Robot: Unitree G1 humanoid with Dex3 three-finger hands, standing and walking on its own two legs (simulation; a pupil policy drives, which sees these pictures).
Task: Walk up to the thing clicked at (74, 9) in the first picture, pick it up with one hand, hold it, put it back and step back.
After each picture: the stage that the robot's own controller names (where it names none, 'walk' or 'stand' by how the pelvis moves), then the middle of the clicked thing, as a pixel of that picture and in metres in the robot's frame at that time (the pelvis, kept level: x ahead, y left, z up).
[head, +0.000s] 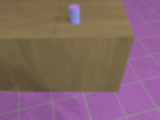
stand; (74, 14) +0.97 +0.11 -0.07
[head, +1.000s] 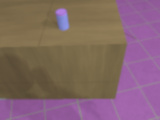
walk; (62, 19) +0.86 +0.21 -0.05
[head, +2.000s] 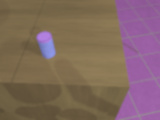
stand; (46, 45) +0.58 +0.23 -0.03
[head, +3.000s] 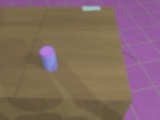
stand; (49, 59) +0.54 +0.20 -0.07
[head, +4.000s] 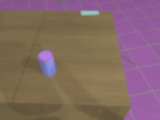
stand; (47, 63) +0.52 +0.21 -0.07
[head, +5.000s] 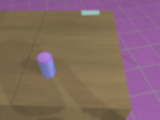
stand; (46, 65) +0.51 +0.22 -0.07
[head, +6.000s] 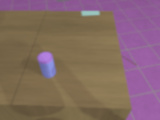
stand; (47, 65) +0.51 +0.21 -0.07
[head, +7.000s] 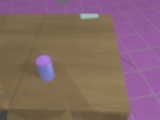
rise first; (45, 68) +0.50 +0.23 -0.07
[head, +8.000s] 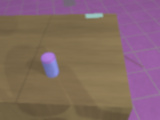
go down; (50, 65) +0.52 +0.23 -0.06
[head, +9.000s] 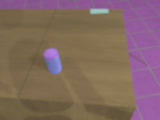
go down; (53, 61) +0.53 +0.22 -0.06
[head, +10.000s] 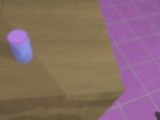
go down; (21, 46) +0.50 +0.22 +0.00
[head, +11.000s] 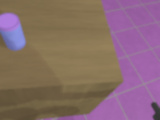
close in; (12, 32) +0.52 +0.22 +0.02
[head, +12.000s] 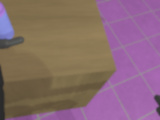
close; out of the picture +0.54 +0.23 +0.04
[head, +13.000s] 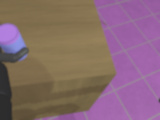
lift; (12, 43) +0.48 +0.19 +0.04
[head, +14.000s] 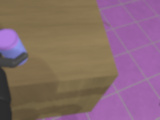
lift; (12, 48) +0.46 +0.20 +0.04
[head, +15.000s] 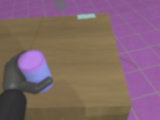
lift; (37, 72) +0.31 +0.16 +0.17
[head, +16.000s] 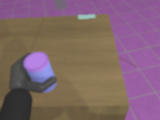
hold; (41, 73) +0.33 +0.16 +0.14
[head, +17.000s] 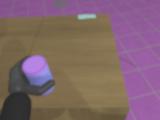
hold; (39, 76) +0.32 +0.16 +0.13
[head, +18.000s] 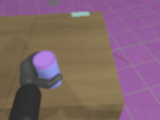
crouch; (48, 70) +0.36 +0.14 +0.11
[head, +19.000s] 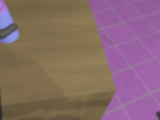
lower; (1, 22) +0.50 +0.23 +0.15
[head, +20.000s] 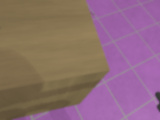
lower; out of the picture +0.54 +0.24 +0.05
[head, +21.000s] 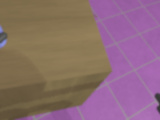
lower; out of the picture +0.52 +0.23 +0.04
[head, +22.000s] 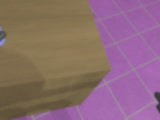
lower; out of the picture +0.52 +0.23 +0.04
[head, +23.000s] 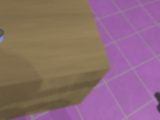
lower; out of the picture +0.52 +0.23 +0.05
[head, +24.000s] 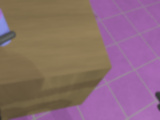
open; out of the picture +0.53 +0.21 +0.05
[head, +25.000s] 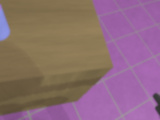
sink last; out of the picture +0.52 +0.22 +0.05
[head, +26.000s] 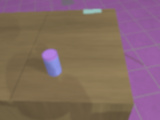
sink last; (52, 63) +0.51 +0.20 -0.01
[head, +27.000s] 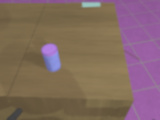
stand; (51, 58) +0.51 +0.20 -0.02
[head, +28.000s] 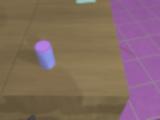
stand; (45, 55) +0.51 +0.21 -0.01
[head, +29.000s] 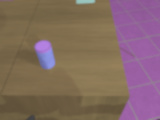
stand; (45, 55) +0.51 +0.21 +0.00
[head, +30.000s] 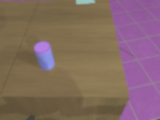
stand; (44, 56) +0.51 +0.21 +0.00
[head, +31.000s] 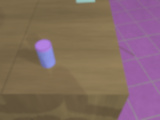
stand; (45, 54) +0.52 +0.20 -0.01
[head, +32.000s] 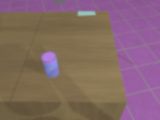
stand; (50, 64) +0.52 +0.20 -0.07
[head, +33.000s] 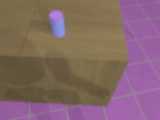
walk; (57, 24) +0.68 +0.17 -0.05
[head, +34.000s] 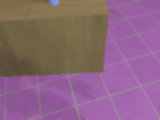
walk; out of the picture +0.99 +0.29 -0.04
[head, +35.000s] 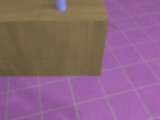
stand; (61, 2) +1.13 +0.23 -0.06
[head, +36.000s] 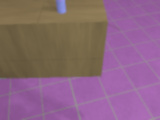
stand; (60, 4) +1.14 +0.22 -0.07
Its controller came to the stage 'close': yes
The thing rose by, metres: 0.21
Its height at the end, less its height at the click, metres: +0.00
